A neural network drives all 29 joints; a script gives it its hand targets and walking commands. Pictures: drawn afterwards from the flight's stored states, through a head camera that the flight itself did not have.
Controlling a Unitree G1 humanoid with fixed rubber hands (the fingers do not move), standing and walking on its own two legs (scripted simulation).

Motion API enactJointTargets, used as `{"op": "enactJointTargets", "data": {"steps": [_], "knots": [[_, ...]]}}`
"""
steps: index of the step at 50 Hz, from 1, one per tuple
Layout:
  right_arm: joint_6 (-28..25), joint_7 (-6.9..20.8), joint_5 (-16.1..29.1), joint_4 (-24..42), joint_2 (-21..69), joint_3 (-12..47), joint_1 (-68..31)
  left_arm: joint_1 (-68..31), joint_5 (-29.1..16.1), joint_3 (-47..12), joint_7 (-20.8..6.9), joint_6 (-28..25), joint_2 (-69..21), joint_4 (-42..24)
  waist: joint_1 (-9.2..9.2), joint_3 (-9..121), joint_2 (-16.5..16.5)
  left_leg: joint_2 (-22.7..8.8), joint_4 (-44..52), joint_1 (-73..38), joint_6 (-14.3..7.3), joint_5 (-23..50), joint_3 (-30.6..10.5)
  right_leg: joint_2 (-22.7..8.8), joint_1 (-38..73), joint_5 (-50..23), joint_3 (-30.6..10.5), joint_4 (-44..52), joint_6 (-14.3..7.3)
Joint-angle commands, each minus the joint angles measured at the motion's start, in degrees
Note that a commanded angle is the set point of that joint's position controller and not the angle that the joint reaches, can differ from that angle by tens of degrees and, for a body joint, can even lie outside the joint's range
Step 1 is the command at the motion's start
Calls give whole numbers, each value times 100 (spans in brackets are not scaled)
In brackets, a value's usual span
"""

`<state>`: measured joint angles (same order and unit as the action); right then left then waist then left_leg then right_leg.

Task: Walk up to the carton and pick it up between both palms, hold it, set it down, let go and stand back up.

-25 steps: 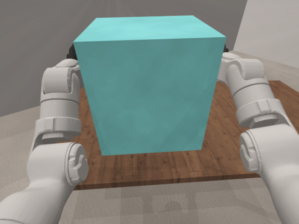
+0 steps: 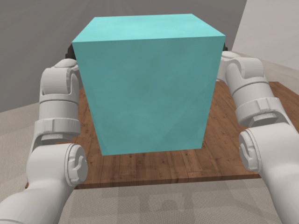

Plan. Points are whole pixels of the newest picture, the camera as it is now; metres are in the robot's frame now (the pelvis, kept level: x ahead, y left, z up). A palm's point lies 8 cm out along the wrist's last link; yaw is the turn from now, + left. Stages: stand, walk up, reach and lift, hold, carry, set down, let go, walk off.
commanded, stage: hold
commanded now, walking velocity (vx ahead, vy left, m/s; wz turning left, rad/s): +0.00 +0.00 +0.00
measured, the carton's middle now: (148, 82) +0.38 +0.00 +0.26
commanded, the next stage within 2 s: none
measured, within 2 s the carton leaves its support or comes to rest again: neither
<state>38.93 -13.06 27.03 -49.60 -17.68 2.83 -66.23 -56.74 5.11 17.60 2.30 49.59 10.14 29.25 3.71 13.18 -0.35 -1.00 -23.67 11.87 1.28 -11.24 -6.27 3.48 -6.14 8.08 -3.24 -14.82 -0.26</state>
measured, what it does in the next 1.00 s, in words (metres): stands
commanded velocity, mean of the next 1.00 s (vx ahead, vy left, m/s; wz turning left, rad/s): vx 0.00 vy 0.00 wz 0.00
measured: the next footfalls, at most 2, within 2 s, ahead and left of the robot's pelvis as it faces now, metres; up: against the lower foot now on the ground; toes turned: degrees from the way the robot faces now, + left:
none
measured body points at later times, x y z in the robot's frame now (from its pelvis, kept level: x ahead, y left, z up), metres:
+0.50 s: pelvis +0.00 +0.00 +0.00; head -0.09 +0.02 +0.44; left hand +0.39 +0.18 +0.29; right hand +0.38 -0.17 +0.32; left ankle +0.02 +0.13 -0.75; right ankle +0.00 -0.12 -0.75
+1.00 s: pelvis +0.00 +0.00 +0.00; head -0.10 +0.02 +0.44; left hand +0.39 +0.17 +0.30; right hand +0.38 -0.17 +0.33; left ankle +0.02 +0.13 -0.75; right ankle +0.00 -0.12 -0.75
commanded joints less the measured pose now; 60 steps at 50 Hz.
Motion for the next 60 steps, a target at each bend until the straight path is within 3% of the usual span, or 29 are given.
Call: {"op": "enactJointTargets", "data": {"steps": [1,3,4,6,9,11,15,18,19,22,25,26,30,31,33,39,42,44,45,47,48,52,55,57,59,60], "knots": [[-96,816,960,2021,3922,714,-4815,-5001,-1061,-2078,-880,-477,-3612,-1073,132,1879,521,203,253,-686,193,1308,203,107,543,-990,-21,67,122],[-62,812,908,1868,3961,726,-4660,-4877,-997,-2009,-903,-471,-3552,-1032,148,1672,334,201,326,-611,168,1297,192,97,573,-1046,-4,58,154],[-96,816,989,2070,4046,878,-4748,-4929,-1020,-2017,-896,-486,-3575,-1240,78,1970,307,216,276,-696,144,1478,192,113,701,-1258,-4,10,164],[-97,801,1068,2184,4041,981,-4864,-4668,-930,-1872,-893,-439,-3545,-1025,-53,1898,222,229,217,-742,102,1661,216,120,727,-1439,-19,30,170],[-99,805,1043,2238,4032,949,-4911,-4830,-979,-1930,-889,-467,-3532,-1051,-6,2016,150,209,243,-747,97,1506,221,153,723,-1217,8,43,188],[-111,840,979,2151,4092,874,-4917,-4982,-1023,-2010,-854,-498,-3629,-1149,-4,1940,250,188,310,-667,105,1315,223,127,571,-1013,-12,58,145],[-143,779,1229,2681,4136,1184,-5016,-4773,-1109,-2165,-794,-466,-3688,-1406,-45,2350,286,233,65,-888,126,2042,180,184,853,-1772,-25,-81,187],[-19,820,1193,2252,3908,929,-4574,-4952,-1141,-2299,-778,-423,-3706,-1746,118,2129,612,155,139,-911,238,1816,190,185,625,-1270,-14,-35,92],[-17,834,1093,2163,3815,812,-4586,-4815,-1109,-2214,-788,-366,-3667,-1433,149,1855,574,155,196,-773,221,1551,186,157,528,-1088,-28,34,77],[-29,871,936,2067,4080,849,-4752,-4901,-1076,-2058,-809,-421,-3560,-1255,6,1791,240,209,335,-494,74,1031,237,81,461,-813,-67,78,152],[-80,868,1033,2201,3986,837,-4814,-4874,-1102,-2125,-799,-447,-3677,-1230,64,2037,445,199,244,-639,126,1376,197,96,558,-1175,-80,15,114],[-86,858,1001,2214,4053,882,-4936,-4935,-1076,-2057,-799,-456,-3627,-1159,-3,2066,369,221,235,-604,102,1349,216,95,574,-1100,-63,31,141],[-21,815,1020,1984,4007,824,-4691,-4912,-1069,-2068,-862,-473,-3602,-1197,139,1983,327,222,261,-658,130,1274,204,98,602,-1186,-73,36,146],[-62,828,1048,2215,4081,918,-4942,-4997,-1077,-2062,-855,-481,-3603,-1218,28,2130,304,233,212,-654,97,1305,219,100,610,-1137,-49,13,165],[-37,829,1058,2146,4215,972,-4902,-5083,-1099,-2022,-829,-526,-3497,-1259,-13,2157,142,259,201,-665,57,1416,201,111,641,-1260,-30,-2,216],[-68,839,963,1809,3943,747,-4898,-4851,-975,-1928,-896,-470,-3625,-756,30,1616,360,166,327,-526,87,1093,197,96,442,-902,-68,89,101],[-80,799,1039,2034,4107,931,-4990,-4784,-952,-1797,-935,-492,-3477,-746,-68,1897,54,264,239,-663,12,1337,243,76,601,-1234,-78,90,218],[-85,790,1090,2066,4091,903,-4992,-4974,-1028,-1960,-915,-516,-3633,-928,46,1889,283,222,215,-758,93,1422,170,111,561,-1220,-80,57,179],[-64,802,1015,1913,3994,813,-4994,-4902,-958,-1867,-916,-476,-3622,-642,35,1613,250,193,289,-650,77,1199,178,131,453,-923,-40,117,145],[-89,837,972,1929,4071,778,-5001,-5016,-1021,-1830,-896,-530,-3572,-701,-16,1769,122,213,324,-577,15,981,223,93,396,-738,-70,140,161],[-71,873,969,1738,4076,771,-4878,-5131,-1009,-1901,-872,-555,-3595,-889,-6,1819,307,169,347,-567,59,1068,203,91,419,-761,-57,84,128],[-109,865,1071,1987,4098,900,-4998,-4987,-1036,-1877,-814,-522,-3531,-949,-74,1981,149,202,252,-675,58,1385,217,138,523,-1097,-37,50,147],[-58,849,993,1750,3911,698,-4735,-4962,-1035,-1973,-871,-476,-3630,-957,154,1725,327,178,307,-656,146,1146,204,103,411,-932,-51,106,120],[-118,868,930,1853,3869,634,-4969,-5021,-1039,-1983,-904,-458,-3652,-838,114,1865,463,178,337,-523,134,877,200,77,419,-650,-63,97,93],[-154,885,962,2057,4052,708,-5010,-5334,-1219,-2234,-834,-565,-3788,-1327,154,2247,632,149,274,-599,186,1184,169,117,466,-881,-47,-9,83],[-128,885,986,1983,4031,725,-5060,-5252,-1147,-2075,-805,-538,-3716,-1058,73,2071,617,195,208,-607,156,1230,204,77,426,-910,-68,50,101]]}}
